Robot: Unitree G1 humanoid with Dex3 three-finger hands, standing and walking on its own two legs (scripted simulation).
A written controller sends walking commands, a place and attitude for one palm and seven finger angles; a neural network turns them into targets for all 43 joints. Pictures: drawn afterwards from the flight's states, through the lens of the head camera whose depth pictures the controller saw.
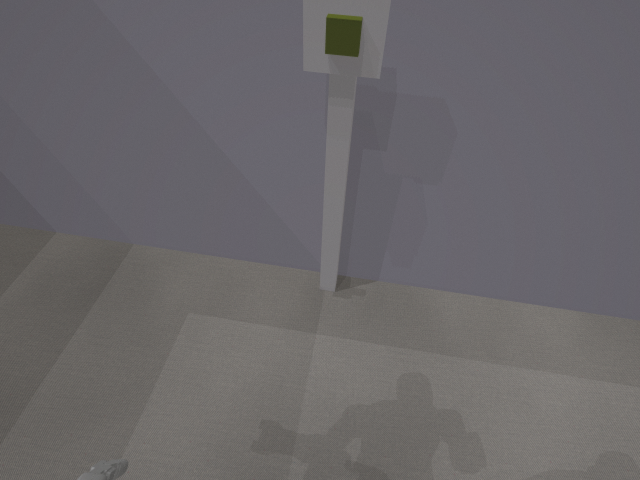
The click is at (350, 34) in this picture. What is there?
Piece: button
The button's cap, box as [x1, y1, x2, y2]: [325, 14, 362, 56]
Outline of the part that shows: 328,14 326,17 325,53 357,56 362,17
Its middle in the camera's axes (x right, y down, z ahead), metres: +0.04 -0.41 +0.77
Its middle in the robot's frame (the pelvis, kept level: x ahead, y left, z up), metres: +0.87 +0.01 +0.18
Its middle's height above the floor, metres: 0.95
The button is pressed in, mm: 0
